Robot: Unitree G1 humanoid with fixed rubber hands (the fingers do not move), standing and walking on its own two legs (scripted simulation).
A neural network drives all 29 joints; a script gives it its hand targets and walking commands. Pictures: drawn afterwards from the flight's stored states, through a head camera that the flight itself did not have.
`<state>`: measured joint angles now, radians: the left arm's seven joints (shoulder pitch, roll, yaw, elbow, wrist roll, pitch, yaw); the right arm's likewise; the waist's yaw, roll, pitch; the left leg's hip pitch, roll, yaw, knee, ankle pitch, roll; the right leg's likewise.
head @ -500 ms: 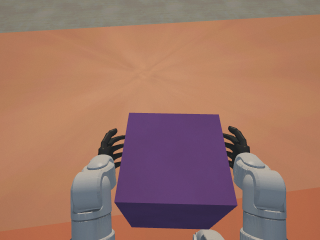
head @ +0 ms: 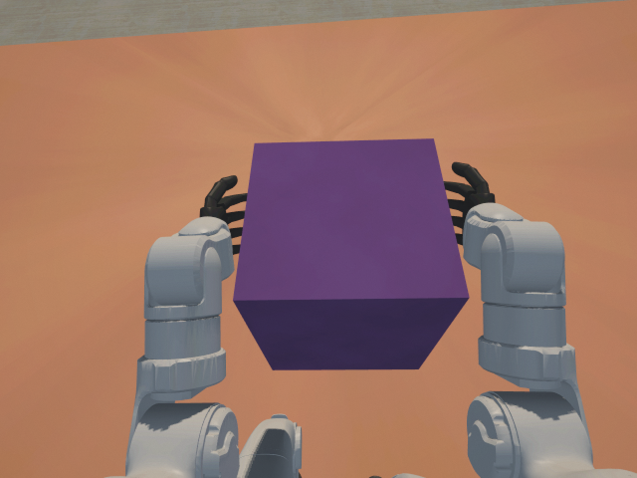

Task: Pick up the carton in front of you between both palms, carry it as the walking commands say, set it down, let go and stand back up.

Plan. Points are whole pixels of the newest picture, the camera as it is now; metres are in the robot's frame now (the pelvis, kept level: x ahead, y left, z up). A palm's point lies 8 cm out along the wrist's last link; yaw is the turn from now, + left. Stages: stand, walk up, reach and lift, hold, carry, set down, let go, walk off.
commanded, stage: carry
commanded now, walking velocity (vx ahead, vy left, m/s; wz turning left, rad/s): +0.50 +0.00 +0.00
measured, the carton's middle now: (344, 267) +0.35 +0.01 +0.02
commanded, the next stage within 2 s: none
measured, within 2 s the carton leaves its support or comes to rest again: neither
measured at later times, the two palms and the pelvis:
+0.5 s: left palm (268, 68) +0.73 +0.15 +0.06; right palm (441, 67) +0.71 -0.15 +0.07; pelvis +0.35 +0.02 -0.03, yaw -1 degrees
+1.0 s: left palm out of the picture +1.03 +0.15 +0.04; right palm out of the picture +1.05 -0.15 +0.04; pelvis +0.67 -0.02 -0.06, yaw +0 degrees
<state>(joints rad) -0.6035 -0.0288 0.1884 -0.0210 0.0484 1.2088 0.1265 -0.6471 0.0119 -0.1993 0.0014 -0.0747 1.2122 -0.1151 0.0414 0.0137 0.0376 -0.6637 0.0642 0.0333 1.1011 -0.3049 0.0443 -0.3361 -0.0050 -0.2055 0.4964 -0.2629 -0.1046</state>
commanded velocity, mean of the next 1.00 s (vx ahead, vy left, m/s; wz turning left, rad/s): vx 0.33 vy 0.00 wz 0.00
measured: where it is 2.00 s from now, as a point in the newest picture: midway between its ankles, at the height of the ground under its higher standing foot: (358, 275)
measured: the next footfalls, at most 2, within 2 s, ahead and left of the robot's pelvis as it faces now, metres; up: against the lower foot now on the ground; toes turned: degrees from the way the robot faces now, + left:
left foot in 0.24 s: +0.33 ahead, +0.08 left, -0.03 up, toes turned +5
right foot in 0.66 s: +0.64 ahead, -0.06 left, -0.06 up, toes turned -4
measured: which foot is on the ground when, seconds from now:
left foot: up 0.00-0.22, down 0.24-0.64, up 0.66-1.00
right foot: down 0.00-0.24, up 0.26-0.64, down 0.66-1.00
